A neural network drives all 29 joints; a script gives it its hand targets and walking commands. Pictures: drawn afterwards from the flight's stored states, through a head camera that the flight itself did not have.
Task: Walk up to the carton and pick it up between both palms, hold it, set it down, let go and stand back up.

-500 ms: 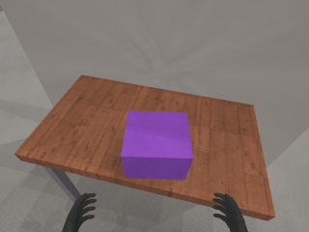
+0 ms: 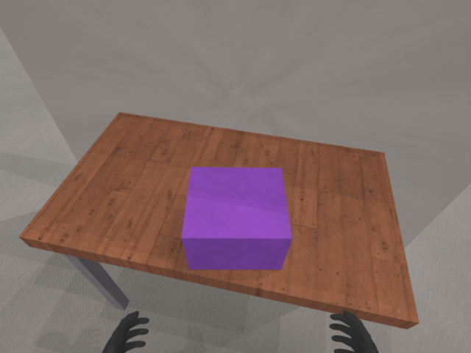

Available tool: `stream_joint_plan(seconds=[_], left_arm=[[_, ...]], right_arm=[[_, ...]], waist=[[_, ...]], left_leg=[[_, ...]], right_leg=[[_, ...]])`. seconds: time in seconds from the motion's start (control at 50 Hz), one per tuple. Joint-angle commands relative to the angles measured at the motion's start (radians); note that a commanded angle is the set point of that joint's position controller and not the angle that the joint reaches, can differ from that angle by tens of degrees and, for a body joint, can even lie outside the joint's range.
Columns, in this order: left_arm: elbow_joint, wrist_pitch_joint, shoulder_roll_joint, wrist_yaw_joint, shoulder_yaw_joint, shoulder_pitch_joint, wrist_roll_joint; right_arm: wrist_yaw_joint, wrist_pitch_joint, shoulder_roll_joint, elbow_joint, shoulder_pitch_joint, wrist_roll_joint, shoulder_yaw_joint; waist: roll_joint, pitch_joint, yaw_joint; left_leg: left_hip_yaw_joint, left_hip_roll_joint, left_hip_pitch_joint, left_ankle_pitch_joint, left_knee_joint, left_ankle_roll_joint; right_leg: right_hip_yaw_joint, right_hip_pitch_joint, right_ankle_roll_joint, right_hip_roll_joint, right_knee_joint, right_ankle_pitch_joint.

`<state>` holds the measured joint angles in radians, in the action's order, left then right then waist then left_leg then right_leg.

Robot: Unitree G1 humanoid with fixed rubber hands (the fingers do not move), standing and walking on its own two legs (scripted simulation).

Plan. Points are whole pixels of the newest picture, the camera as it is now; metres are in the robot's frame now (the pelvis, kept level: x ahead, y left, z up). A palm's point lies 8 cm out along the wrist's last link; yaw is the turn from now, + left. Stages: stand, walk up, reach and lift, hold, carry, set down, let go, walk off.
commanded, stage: set down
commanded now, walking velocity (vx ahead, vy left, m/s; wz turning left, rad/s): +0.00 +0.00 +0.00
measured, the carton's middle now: (235, 218) +0.40 +0.03 -0.07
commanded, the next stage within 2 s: let go in 0.08 s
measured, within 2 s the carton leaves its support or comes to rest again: neither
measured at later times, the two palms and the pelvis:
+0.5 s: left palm (123, 350) +0.14 +0.21 -0.09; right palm out of the picture +0.13 -0.24 -0.08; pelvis -0.01 -0.01 +0.00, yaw +0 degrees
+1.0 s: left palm out of the picture +0.03 +0.25 -0.12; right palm out of the picture +0.04 -0.24 -0.13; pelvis -0.02 +0.00 -0.01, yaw +1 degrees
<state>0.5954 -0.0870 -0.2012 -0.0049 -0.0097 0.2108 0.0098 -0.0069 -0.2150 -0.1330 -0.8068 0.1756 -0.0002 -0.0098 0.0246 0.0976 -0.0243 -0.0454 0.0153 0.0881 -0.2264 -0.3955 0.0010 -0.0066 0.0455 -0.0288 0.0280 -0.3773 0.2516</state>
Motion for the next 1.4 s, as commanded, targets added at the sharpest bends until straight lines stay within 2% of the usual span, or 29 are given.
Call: stream_joint_plan(seconds=[0.0,0.1,0.14,0.2,0.26,0.44,0.58,0.6,0.64,0.68,0.72,0.76,0.78,0.82,0.96,1.14,1.38], left_arm=[[-0.207,0.028,-0.133,-0.027,0.049,-0.135,0.001],[-0.201,0.031,-0.138,-0.017,0.068,-0.096,0.003],[-0.206,0.030,-0.137,-0.013,0.071,-0.094,0.008],[-0.204,0.018,-0.124,-0.010,0.064,-0.089,0.011],[-0.196,0.002,-0.116,-0.005,0.057,-0.099,0.009],[-0.205,-0.027,-0.118,-0.014,0.054,-0.156,0.003],[-0.229,-0.026,-0.134,-0.029,0.056,-0.168,-0.002],[-0.076,0.052,-0.138,-0.021,0.066,0.001,0.017],[-0.040,0.109,-0.161,-0.015,0.069,0.028,0.010],[-0.019,0.132,-0.146,-0.013,0.064,0.017,0.009],[0.004,0.137,-0.133,-0.010,0.058,0.010,0.009],[0.023,0.139,-0.132,-0.009,0.056,0.008,0.007],[0.035,0.139,-0.133,-0.008,0.055,0.018,0.004],[0.059,0.142,-0.130,-0.008,0.054,0.041,0.003],[0.131,0.144,-0.144,-0.018,0.055,0.105,-0.004],[0.208,0.129,-0.143,-0.023,0.052,0.165,-0.008],[0.295,0.102,-0.115,-0.025,0.038,0.222,-0.003]], right_arm=[[-0.008,-0.047,-0.149,0.155,-0.109,-0.024,-0.059],[-0.002,-0.074,-0.169,0.146,-0.088,-0.020,-0.057],[-0.001,-0.083,-0.171,0.133,-0.084,-0.015,-0.053],[-0.004,-0.085,-0.174,0.121,-0.086,-0.009,-0.050],[-0.004,-0.072,-0.170,0.131,-0.091,-0.014,-0.046],[-0.009,-0.010,-0.149,0.221,-0.092,-0.031,-0.055],[-0.011,0.020,-0.144,0.255,-0.078,-0.043,-0.069],[0.013,0.095,-0.211,0.148,0.030,0.002,-0.054],[0.028,0.138,-0.224,0.154,0.059,0.012,-0.054],[0.031,0.142,-0.217,0.158,0.053,0.008,-0.044],[0.032,0.146,-0.214,0.140,0.063,0.009,-0.037],[0.029,0.151,-0.214,0.125,0.070,0.005,-0.036],[0.029,0.154,-0.214,0.116,0.075,0.001,-0.034],[0.030,0.157,-0.226,0.092,0.088,0.000,-0.037],[0.038,0.165,-0.236,0.021,0.149,0.000,-0.029],[0.043,0.179,-0.218,-0.053,0.195,-0.004,-0.013],[0.047,0.208,-0.223,-0.117,0.226,-0.003,-0.020]], waist=[[-0.049,-0.163,0.018],[-0.011,-0.232,0.029],[-0.020,-0.242,0.028],[-0.029,-0.220,0.023],[-0.018,-0.183,0.024],[-0.003,-0.099,0.013],[-0.019,-0.096,0.017],[-0.147,-0.186,-0.013],[-0.097,-0.200,0.008],[-0.067,-0.256,0.012],[-0.061,-0.200,0.020],[-0.032,-0.133,0.028],[-0.008,-0.096,0.028],[0.002,-0.054,0.025],[0.001,0.009,0.030],[-0.033,0.015,0.023],[-0.069,0.091,0.020]], left_leg=[[-0.014,0.006,-0.149,0.291,0.004,0.037],[-0.005,-0.005,-0.152,0.366,-0.020,0.029],[-0.004,-0.007,-0.157,0.373,-0.021,0.030],[-0.004,-0.009,-0.163,0.362,-0.015,0.031],[-0.007,-0.013,-0.152,0.298,-0.002,0.024],[-0.031,-0.014,-0.079,0.122,0.039,0.003],[-0.036,-0.010,-0.048,0.080,0.038,0.001],[0.073,0.073,0.030,0.287,-0.029,-0.020],[0.094,0.086,0.063,0.219,-0.033,-0.028],[0.098,0.096,0.016,0.271,-0.049,-0.036],[0.102,0.092,0.043,0.217,-0.049,-0.034],[0.112,0.093,0.069,0.176,-0.031,-0.034],[0.118,0.095,0.080,0.165,-0.025,-0.035],[0.125,0.097,0.089,0.157,-0.014,-0.034],[0.139,0.093,0.102,0.114,0.025,-0.030],[0.138,0.081,0.114,0.005,0.062,-0.024],[0.185,0.085,0.259,-0.319,0.142,-0.015]], right_leg=[[-0.026,0.186,0.004,-0.018,0.074,-0.194],[-0.020,0.123,0.033,-0.017,0.043,-0.395],[-0.021,0.117,0.036,-0.016,0.038,-0.416],[-0.025,0.132,0.032,-0.016,0.046,-0.389],[-0.021,0.153,0.034,-0.025,0.059,-0.341],[0.004,0.184,0.032,-0.049,0.081,-0.164],[0.019,0.185,0.026,-0.059,0.068,-0.129],[0.086,0.095,0.016,-0.102,0.021,-0.243],[0.103,0.046,0.019,-0.126,0.017,-0.247],[0.104,0.037,0.010,-0.125,-0.010,-0.337],[0.097,0.074,0.005,-0.119,0.007,-0.305],[0.095,0.111,0.005,-0.115,0.021,-0.268],[0.097,0.131,0.003,-0.113,0.026,-0.251],[0.093,0.149,0.004,-0.111,0.039,-0.223],[0.095,0.144,0.006,-0.115,0.059,-0.148],[0.091,0.135,0.011,-0.114,0.069,-0.016],[0.089,0.226,0.021,-0.085,0.041,0.182]])
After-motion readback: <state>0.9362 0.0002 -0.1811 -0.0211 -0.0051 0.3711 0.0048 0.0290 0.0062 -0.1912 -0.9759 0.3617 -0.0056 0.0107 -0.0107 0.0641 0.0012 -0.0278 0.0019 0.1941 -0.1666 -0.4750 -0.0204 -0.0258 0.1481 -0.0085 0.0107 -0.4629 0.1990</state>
